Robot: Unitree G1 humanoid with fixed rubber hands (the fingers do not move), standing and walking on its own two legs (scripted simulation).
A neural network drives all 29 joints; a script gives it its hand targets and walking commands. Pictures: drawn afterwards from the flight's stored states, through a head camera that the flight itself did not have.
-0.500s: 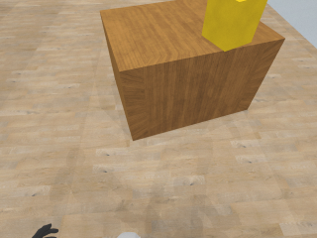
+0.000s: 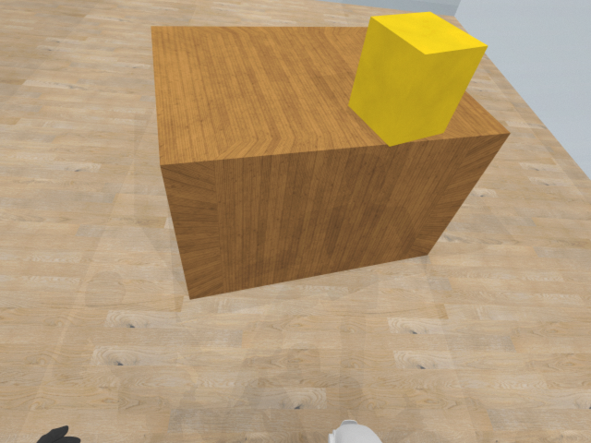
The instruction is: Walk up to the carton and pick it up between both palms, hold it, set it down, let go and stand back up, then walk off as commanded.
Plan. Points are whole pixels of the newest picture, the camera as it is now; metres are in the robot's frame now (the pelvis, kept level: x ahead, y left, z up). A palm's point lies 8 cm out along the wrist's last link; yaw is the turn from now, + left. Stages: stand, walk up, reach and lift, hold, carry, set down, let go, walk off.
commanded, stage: walk up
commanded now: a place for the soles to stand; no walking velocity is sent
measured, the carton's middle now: (409, 79) +0.99 -0.31 +0.02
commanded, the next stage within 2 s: none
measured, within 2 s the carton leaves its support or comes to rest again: neither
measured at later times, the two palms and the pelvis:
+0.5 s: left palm (164, 441) +0.16 +0.17 -0.11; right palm out of the picture +0.23 -0.50 -0.04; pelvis +0.13 -0.15 +0.00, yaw +4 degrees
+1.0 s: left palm (290, 382) +0.24 +0.00 -0.11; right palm out of the picture +0.37 -0.67 -0.06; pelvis +0.24 -0.34 -0.01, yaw +9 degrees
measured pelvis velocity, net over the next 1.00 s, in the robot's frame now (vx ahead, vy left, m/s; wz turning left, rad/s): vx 0.24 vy -0.34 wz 0.16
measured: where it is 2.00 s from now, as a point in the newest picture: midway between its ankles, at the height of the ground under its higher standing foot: (406, 426)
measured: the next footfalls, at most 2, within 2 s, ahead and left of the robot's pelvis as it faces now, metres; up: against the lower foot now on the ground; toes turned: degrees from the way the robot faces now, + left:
right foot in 0.06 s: +0.14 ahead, -0.21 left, +0.00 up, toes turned -2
left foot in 0.36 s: +0.22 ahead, -0.03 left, +0.00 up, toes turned +13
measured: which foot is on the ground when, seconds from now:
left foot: down 0.00-0.08, up 0.10-0.34, down 0.36-0.76, up 0.78-0.98, down 1.00-1.00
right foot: up 0.00-0.04, down 0.06-0.38, up 0.40-0.72, down 0.74-1.00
